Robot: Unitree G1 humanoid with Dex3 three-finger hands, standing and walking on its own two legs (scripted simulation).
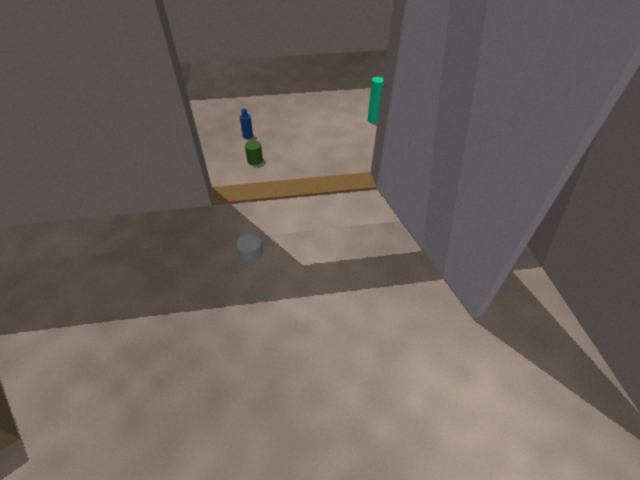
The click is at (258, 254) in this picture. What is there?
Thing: low tin
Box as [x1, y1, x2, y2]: [237, 234, 262, 261]
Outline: 247,234 239,238 237,246 240,257 246,261 252,261 257,259 261,255 260,239 256,235
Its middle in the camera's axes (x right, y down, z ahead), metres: -0.28 +0.04 +1.60
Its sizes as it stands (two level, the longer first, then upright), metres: 0.098 0.098 0.064
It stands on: the floor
